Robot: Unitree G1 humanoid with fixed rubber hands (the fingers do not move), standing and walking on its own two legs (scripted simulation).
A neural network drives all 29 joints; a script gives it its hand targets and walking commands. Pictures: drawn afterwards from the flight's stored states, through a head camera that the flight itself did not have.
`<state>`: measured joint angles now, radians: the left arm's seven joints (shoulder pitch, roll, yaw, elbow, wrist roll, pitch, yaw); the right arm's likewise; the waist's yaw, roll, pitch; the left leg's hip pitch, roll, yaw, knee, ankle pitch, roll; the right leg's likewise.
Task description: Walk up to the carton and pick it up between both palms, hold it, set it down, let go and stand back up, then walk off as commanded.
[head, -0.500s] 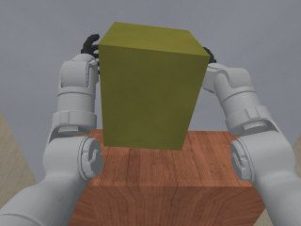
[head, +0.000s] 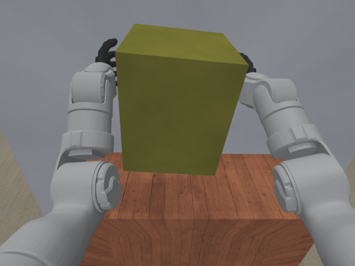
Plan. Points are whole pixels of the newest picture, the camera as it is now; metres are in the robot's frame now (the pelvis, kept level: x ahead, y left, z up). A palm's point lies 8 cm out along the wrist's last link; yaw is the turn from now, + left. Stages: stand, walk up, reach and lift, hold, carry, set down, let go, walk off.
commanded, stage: hold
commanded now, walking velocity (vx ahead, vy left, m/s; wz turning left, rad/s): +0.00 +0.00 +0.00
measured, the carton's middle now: (174, 99) +0.38 +0.01 +0.28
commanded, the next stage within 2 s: none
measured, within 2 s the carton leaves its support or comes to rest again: neither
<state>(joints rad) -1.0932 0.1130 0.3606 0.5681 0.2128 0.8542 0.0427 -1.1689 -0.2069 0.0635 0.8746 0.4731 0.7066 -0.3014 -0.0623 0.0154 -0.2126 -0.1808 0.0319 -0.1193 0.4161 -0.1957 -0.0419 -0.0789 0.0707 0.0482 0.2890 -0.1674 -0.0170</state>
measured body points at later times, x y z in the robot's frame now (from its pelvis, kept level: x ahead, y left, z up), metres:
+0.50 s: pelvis +0.00 +0.00 +0.00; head -0.10 +0.02 +0.44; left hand +0.38 +0.16 +0.33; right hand +0.38 -0.13 +0.32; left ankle +0.02 +0.14 -0.75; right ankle -0.01 -0.11 -0.75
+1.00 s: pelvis +0.00 +0.00 +0.00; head -0.10 +0.02 +0.44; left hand +0.39 +0.16 +0.34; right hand +0.38 -0.13 +0.32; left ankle +0.02 +0.14 -0.75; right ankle -0.01 -0.11 -0.75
